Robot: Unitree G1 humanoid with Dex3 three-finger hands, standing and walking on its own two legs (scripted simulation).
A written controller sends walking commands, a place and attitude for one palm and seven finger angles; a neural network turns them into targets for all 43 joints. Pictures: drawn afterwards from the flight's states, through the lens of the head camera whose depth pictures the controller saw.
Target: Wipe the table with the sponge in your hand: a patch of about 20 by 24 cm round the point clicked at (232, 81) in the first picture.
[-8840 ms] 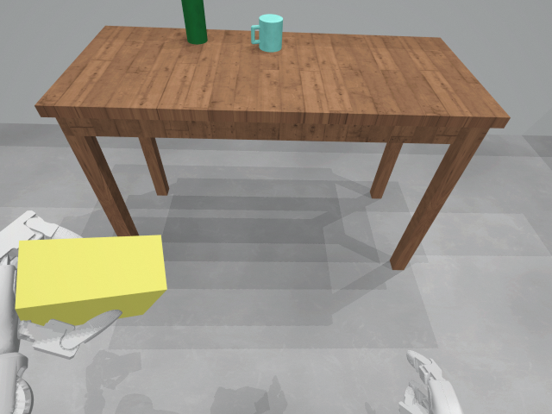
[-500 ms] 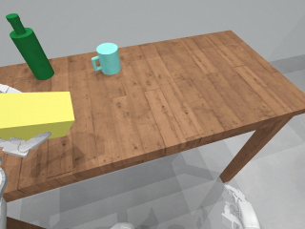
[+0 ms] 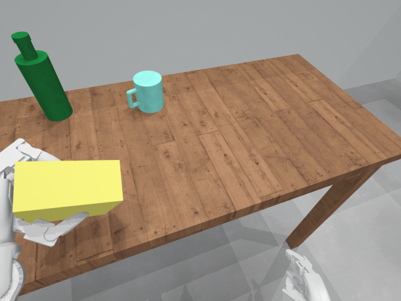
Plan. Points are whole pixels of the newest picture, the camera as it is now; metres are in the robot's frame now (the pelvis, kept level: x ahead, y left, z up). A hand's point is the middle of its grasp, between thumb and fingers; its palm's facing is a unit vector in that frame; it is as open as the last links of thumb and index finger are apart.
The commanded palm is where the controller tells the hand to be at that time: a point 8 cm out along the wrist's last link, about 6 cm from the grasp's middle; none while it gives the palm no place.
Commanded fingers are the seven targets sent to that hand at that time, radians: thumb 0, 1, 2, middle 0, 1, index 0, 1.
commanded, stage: come to a stop and stand still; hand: left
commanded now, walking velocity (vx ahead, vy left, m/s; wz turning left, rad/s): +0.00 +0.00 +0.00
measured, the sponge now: (84, 192) +0.24 +0.21 +0.14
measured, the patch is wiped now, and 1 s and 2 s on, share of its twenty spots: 0.00 0.00 0.00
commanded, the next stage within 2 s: look again from close up in 0.42 s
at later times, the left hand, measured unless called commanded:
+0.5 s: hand (65, 189) +0.23 +0.24 +0.15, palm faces +0.39 -0.84 -0.38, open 10.2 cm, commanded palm +0.17 +0.27 +0.18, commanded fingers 0.00 0.10 1.30 -1.20 -1.60 -1.20 -1.60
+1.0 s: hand (74, 193) +0.23 +0.22 +0.15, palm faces +0.38 -0.85 -0.37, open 10.2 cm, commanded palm +0.17 +0.25 +0.18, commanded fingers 0.00 0.10 1.30 -1.20 -1.60 -1.20 -1.60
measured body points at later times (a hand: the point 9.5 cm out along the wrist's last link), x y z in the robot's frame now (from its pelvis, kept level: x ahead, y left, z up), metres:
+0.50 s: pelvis +0.02 -0.02 +0.00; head +0.03 +0.00 +0.45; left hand +0.20 +0.28 +0.18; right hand +0.21 -0.24 -0.06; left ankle +0.04 +0.06 -0.74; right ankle +0.01 -0.14 -0.74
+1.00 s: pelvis +0.01 -0.03 +0.01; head +0.03 -0.02 +0.46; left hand +0.20 +0.26 +0.17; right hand +0.19 -0.25 -0.07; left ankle +0.04 +0.06 -0.74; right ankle +0.01 -0.14 -0.74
